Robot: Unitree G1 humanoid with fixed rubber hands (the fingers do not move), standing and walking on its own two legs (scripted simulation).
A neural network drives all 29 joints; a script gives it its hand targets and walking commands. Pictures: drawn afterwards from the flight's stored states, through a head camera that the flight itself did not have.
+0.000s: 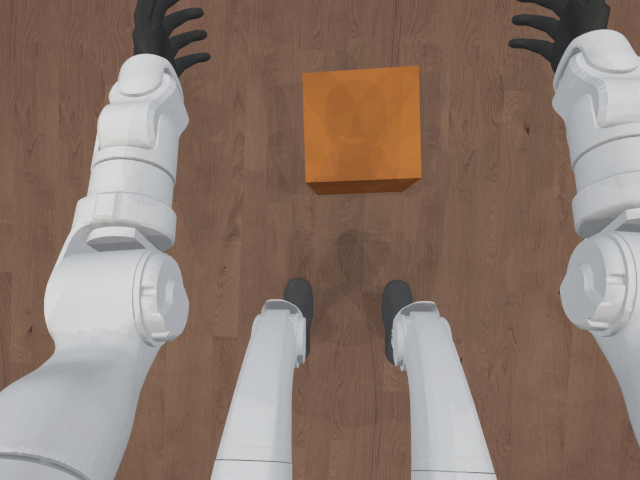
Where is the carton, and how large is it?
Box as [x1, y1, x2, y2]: [302, 66, 420, 194]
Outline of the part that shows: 418,66 302,73 305,176 307,184 317,194 402,191 420,178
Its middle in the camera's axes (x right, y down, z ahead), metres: +0.09 -0.22 +0.82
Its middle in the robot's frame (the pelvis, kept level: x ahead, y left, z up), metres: +0.55 -0.02 -0.53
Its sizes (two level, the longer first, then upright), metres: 0.210 0.200 0.250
